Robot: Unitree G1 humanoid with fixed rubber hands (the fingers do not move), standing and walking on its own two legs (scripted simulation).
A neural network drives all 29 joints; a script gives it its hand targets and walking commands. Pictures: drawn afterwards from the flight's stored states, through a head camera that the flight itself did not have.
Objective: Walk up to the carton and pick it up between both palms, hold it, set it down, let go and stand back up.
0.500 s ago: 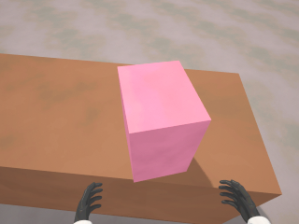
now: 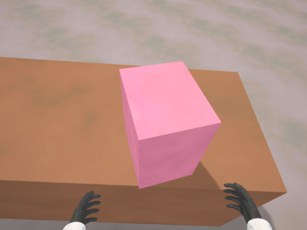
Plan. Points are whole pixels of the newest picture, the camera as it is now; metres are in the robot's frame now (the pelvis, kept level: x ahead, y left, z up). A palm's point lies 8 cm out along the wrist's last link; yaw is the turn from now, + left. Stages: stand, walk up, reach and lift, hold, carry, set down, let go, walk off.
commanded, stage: set down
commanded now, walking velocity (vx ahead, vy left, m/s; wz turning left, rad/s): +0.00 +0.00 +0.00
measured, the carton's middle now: (159, 128) +0.38 -0.01 +0.02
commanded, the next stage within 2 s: let go in 0.04 s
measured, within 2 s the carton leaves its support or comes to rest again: neither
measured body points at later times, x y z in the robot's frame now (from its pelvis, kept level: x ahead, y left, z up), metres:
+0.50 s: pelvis -0.02 +0.00 +0.00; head -0.01 -0.01 +0.45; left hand +0.15 +0.22 -0.08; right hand +0.14 -0.21 -0.10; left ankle -0.02 +0.11 -0.75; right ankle -0.01 -0.12 -0.75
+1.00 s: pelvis -0.04 -0.01 -0.02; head -0.02 +0.01 +0.43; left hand +0.06 +0.23 -0.16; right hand +0.01 -0.28 -0.14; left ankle -0.02 +0.11 -0.75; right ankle -0.01 -0.12 -0.75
